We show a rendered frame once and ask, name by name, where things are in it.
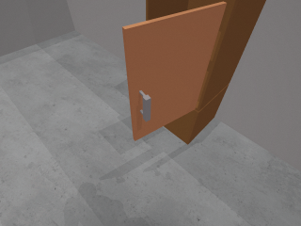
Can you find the handle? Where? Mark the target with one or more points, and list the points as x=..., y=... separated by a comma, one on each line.
x=146, y=102

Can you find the cupboard door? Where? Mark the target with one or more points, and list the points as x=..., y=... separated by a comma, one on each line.
x=167, y=58

